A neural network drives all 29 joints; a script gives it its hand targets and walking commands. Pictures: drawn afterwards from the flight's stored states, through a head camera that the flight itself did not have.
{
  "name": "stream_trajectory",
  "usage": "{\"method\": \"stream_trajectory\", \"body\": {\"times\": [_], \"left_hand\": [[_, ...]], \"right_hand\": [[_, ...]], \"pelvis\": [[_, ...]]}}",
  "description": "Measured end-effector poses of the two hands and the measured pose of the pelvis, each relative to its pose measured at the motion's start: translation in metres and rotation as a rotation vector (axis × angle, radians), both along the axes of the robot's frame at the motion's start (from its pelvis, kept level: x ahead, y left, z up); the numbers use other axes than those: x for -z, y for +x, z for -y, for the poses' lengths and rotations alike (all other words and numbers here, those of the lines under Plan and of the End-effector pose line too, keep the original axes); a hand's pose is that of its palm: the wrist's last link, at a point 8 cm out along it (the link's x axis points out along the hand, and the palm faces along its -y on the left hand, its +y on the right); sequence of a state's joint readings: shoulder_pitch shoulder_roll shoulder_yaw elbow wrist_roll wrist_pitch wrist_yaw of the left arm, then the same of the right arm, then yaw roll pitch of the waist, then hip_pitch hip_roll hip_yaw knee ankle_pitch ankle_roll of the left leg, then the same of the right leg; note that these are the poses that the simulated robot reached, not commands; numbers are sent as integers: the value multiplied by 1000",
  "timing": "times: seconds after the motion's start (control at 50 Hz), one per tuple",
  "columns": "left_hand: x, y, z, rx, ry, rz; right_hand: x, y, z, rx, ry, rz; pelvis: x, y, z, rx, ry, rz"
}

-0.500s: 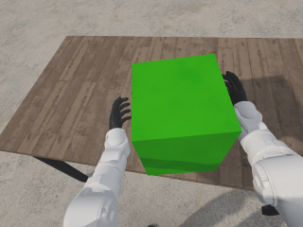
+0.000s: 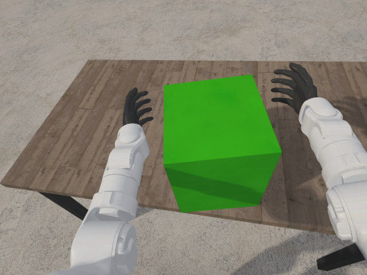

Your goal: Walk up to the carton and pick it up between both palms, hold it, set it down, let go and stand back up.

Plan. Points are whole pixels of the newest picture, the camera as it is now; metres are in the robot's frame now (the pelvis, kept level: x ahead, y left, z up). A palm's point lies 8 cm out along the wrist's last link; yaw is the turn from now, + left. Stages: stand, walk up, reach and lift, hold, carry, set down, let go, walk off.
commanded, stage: set down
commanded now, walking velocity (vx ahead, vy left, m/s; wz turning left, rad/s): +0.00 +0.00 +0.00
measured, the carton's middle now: (213, 148) +0.42 +0.05 +0.02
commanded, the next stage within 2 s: none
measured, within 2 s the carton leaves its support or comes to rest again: neither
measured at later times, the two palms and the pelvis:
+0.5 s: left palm (117, 110) +0.39 +0.24 +0.17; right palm (320, 80) +0.50 -0.14 +0.17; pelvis +0.00 +0.00 +0.01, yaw +3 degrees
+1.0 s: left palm (122, 145) +0.34 +0.22 +0.11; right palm (322, 129) +0.44 -0.16 +0.10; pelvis +0.00 +0.00 +0.01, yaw +2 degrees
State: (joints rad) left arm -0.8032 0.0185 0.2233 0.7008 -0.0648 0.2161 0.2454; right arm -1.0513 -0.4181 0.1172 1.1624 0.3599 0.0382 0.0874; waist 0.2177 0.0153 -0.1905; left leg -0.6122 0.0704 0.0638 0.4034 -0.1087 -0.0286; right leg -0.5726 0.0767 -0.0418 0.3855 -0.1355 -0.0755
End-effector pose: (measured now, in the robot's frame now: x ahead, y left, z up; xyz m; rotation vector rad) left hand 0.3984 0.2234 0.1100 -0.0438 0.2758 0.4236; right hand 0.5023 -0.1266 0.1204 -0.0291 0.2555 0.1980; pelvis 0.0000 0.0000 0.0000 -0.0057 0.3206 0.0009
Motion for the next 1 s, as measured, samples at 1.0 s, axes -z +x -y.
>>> {"method": "stream_trajectory", "body": {"times": [1.0], "left_hand": [[-4, -59, 0, 30, -23, -72]], "right_hand": [[20, -58, 33, 1, -11, -32]], "pelvis": [[-7, -2, 1, -30, 7, 165]]}}
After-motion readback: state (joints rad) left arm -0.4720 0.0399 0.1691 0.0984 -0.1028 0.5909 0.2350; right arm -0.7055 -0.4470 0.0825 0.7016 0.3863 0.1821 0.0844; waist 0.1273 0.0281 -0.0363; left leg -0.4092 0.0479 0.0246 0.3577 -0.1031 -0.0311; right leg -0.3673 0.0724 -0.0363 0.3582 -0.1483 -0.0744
